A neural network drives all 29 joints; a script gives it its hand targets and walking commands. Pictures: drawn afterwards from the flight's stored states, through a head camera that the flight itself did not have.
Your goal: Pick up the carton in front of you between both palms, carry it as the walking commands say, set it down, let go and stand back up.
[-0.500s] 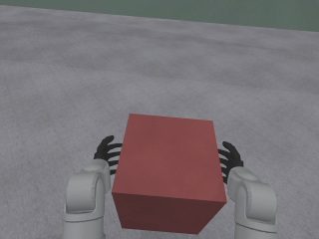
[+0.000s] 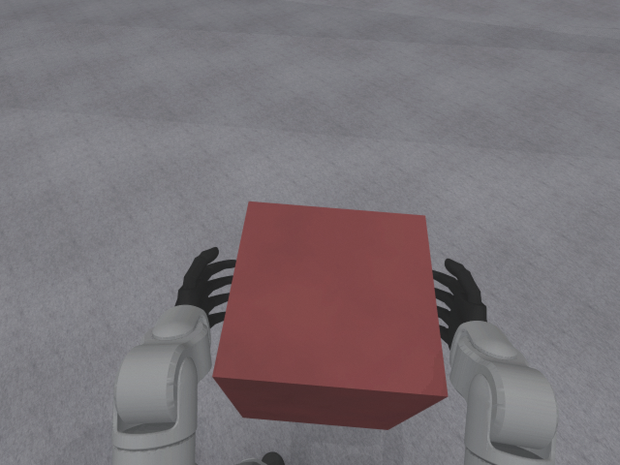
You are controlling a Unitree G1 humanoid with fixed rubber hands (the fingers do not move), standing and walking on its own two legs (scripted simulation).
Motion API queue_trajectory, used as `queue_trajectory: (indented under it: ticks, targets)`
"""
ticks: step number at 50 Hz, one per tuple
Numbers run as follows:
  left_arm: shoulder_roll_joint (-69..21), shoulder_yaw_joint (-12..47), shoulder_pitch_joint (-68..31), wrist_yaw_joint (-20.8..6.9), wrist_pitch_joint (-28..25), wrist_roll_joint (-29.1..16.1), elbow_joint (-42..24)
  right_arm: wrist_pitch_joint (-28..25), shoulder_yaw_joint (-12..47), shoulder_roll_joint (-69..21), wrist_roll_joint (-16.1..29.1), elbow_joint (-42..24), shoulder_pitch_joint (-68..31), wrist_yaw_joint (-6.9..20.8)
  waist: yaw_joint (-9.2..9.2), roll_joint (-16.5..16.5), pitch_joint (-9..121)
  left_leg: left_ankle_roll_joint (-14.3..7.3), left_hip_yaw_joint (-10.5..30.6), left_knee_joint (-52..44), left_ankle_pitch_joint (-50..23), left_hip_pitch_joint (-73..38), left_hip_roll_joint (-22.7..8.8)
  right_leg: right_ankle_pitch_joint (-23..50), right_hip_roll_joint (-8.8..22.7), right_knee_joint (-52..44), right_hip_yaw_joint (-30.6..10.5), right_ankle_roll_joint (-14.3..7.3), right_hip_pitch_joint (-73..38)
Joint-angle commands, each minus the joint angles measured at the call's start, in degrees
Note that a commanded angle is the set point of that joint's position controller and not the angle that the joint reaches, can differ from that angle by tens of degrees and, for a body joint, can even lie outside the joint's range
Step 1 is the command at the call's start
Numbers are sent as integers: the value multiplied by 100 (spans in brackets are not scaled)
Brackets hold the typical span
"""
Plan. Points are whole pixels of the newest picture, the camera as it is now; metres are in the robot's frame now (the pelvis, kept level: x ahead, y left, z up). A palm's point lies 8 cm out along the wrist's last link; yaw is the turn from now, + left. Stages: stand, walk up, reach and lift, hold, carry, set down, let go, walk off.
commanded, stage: carry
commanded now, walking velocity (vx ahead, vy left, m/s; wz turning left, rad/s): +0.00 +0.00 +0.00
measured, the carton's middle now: (325, 326) +0.29 -0.01 +0.02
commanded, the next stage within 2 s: none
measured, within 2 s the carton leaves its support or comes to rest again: neither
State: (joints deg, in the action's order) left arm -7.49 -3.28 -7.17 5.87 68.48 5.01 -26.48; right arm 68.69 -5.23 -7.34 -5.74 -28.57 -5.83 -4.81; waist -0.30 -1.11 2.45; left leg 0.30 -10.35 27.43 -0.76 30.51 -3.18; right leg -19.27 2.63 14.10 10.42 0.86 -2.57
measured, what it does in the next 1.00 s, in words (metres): walks ahead: left foot, then right foot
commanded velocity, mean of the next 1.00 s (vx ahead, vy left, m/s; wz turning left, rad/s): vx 0.00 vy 0.00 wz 0.00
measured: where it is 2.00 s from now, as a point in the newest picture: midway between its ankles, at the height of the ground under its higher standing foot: outside the picture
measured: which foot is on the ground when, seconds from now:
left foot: up 0.00-0.02, down 0.04-1.00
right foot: down 0.00-0.06, up 0.08-0.36, down 0.38-1.00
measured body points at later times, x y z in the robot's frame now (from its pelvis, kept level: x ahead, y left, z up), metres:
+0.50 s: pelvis +0.18 +0.00 +0.00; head +0.15 +0.00 +0.45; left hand +0.45 +0.15 +0.07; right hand +0.44 -0.16 +0.06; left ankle +0.17 +0.09 -0.74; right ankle +0.19 -0.12 -0.74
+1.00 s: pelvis +0.20 -0.02 +0.00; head +0.18 -0.03 +0.45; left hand +0.50 +0.13 +0.03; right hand +0.49 -0.17 +0.01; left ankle +0.17 +0.09 -0.74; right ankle +0.19 -0.12 -0.74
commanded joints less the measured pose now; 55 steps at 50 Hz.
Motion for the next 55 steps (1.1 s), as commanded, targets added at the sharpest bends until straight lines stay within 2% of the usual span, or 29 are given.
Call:
queue_trajectory:
  ticks: [1,2,3,4,6,7,9,10,12,14,16,18,20,21,24,25,28,30,32,34,35,36,38,43,46,49,50,52,55]
  targets:
    - [-4520,3904,-2317,-1414,307,-2103,-294,282,3767,-4318,2129,246,-2174,1395,-92,-1278,2468,-805,1782,-172,-5558,-4790,-1867,323,-95,3614,-18,229,2312]
    - [-4626,3905,-2426,-1453,354,-2151,-109,302,3590,-4414,2141,236,-2348,1399,-137,-1386,2583,-1197,2365,-270,-5675,-4647,-2207,-1383,-174,3977,-677,232,2547]
    - [-4900,4036,-2477,-1483,307,-2283,-92,264,3817,-4674,2311,232,-2416,1426,-114,-569,2606,-1373,2097,-498,-4473,-4544,-2053,-1456,-214,4098,-903,110,2830]
    - [-4934,4013,-2789,-1470,253,-2322,-298,219,3845,-4866,2214,406,-2345,1453,-126,-479,2454,-1179,1920,-601,-4032,-4412,-1906,-1363,-151,4058,-783,92,2953]
    - [-5216,4151,-2910,-1453,164,-2262,-253,151,3798,-5082,2094,584,-2250,1503,-17,-749,2301,-676,1268,-930,-3102,-3717,-1502,-787,245,3117,-931,30,2341]
    - [-5249,4120,-2868,-1449,104,-2254,-170,130,3803,-5137,2102,600,-2332,1539,-37,-467,2316,-594,1103,-1105,-2329,-3417,-1378,-795,167,2785,-879,12,2105]
    - [-5469,4148,-2834,-1462,16,-2213,-172,30,3937,-5263,2080,424,-2336,1557,-37,-782,2270,-709,840,-1018,-2096,-3450,-1200,-680,-4,1856,-672,54,2086]
    - [-5630,4142,-2789,-1470,-61,-2335,-216,-32,3938,-5398,2279,132,-2570,1601,-15,-635,2345,-746,790,-1009,-2140,-3505,-1248,-428,49,1973,-666,2,1953]
    - [-5590,4114,-2615,-1399,-136,-2110,4,-97,3894,-5336,2212,429,-2381,1627,-32,-777,2166,-612,577,-916,-1806,-3257,-1119,-203,47,2070,-506,0,1983]
    - [-5435,4054,-2427,-1438,-190,-2010,12,-230,3904,-5211,1942,558,-2219,1608,14,-599,2080,-671,400,-669,-2124,-3085,-1119,353,211,1757,-506,-20,1917]
    - [-5394,4225,-2524,-1506,-250,-2067,135,-332,3882,-5077,1859,768,-2047,1620,28,-415,1939,-569,285,-443,-1062,-2466,-931,1562,263,1020,-541,-55,1312]
    - [-5136,4024,-2428,-1573,-310,-1938,501,-388,3858,-4865,1719,775,-2257,1596,-4,192,1724,-352,345,-234,-11,-1965,-702,2513,750,805,-887,-85,919]
    - [-5067,4082,-2396,-1575,-401,-1906,715,-503,3777,-4851,1578,1140,-1985,1612,-48,54,1797,-278,469,-266,612,-2119,-582,2681,834,979,-1038,-137,1248]
    - [-4827,3722,-2301,-1594,-505,-1644,883,-551,3818,-4832,1583,1327,-2225,1599,-41,358,1488,-262,587,-486,449,-1854,-589,2435,811,1114,-901,-90,1333]
    - [-5031,3707,-2329,-1569,-873,-1593,1167,-910,3770,-4637,1553,1359,-2352,1579,10,283,1476,-192,616,-46,-434,-2163,-660,2695,703,1168,-790,-164,1384]
    - [-4976,3571,-2141,-1559,-988,-1561,1218,-1040,3874,-4677,1608,1221,-2392,1570,-10,549,1666,-221,648,-26,-330,-2166,-658,2809,742,1256,-847,-194,1448]
    - [-4731,3519,-2092,-1510,-1261,-1307,1389,-1273,3675,-4524,1484,1609,-2332,1537,-6,55,1572,-155,624,-8,-453,-1993,-597,3137,728,1309,-809,-265,1302]
    - [-4407,3365,-2047,-1484,-1489,-1124,1560,-1457,3561,-4352,1323,1708,-2276,1491,-31,249,1685,-149,593,113,-691,-2195,-610,3700,778,1423,-943,-280,1352]
    - [-4440,3165,-2029,-1463,-1703,-969,1667,-1665,3268,-4223,1160,2059,-2072,1501,-1,296,1864,-132,660,126,-913,-2150,-598,3464,701,1529,-747,-234,1118]
    - [-4526,3056,-2170,-1478,-1926,-911,1849,-1905,3133,-4288,1019,2165,-2211,1498,11,-65,1930,-132,617,249,-1021,-2346,-648,3455,724,1502,-865,-283,1214]
    - [-4401,2937,-2098,-1473,-2049,-784,1996,-2000,3051,-4249,893,2447,-2126,1473,-1,330,1827,-85,591,150,-625,-2242,-604,3641,689,1513,-832,-281,1382]
    - [-4431,2892,-2209,-1470,-2156,-727,2067,-2145,2921,-4308,740,2519,-2122,1480,-27,63,1829,-107,629,150,-796,-2250,-644,3559,709,1566,-868,-319,1369]
    - [-4445,2872,-2502,-1490,-2439,-765,2150,-2425,2830,-4308,721,2554,-2296,1465,-9,0,2031,-98,561,357,-1180,-2367,-666,3745,668,1617,-799,-288,1145]
    - [-4472,2269,-2789,-1537,-3025,-288,2973,-2969,2086,-4356,152,3662,-2431,1471,-4,150,1521,-125,637,42,-396,-2052,-660,2866,605,1297,-837,-228,1415]
    - [-4777,2206,-2921,-1589,-3327,-278,3393,-3313,2184,-4512,184,3563,-2917,1522,16,53,1684,-109,638,-114,-60,-2260,-589,2644,630,1382,-930,-285,1461]
    - [-5109,2385,-3088,-1667,-3401,-446,3276,-3364,2630,-5104,423,3342,-3252,1590,34,445,1889,-101,643,28,215,-2073,-626,2701,673,1181,-872,-240,1184]
    - [-5088,2604,-3346,-1622,-3396,-474,3069,-3291,2602,-5026,344,3604,-3059,1567,-37,153,1889,-87,689,-15,302,-2236,-604,2755,672,1238,-974,-262,1355]
    - [-5243,2522,-2867,-1673,-3237,-529,3209,-3186,2702,-5144,489,3376,-3095,1573,50,253,1982,-95,657,2,134,-2162,-699,2431,660,1206,-883,-247,1170]
    - [-5240,2782,-2725,-1660,-2999,-667,3030,-3013,2917,-5092,534,3145,-2851,1567,1,191,2069,-74,638,-10,19,-2308,-605,2866,699,1349,-936,-335,1271]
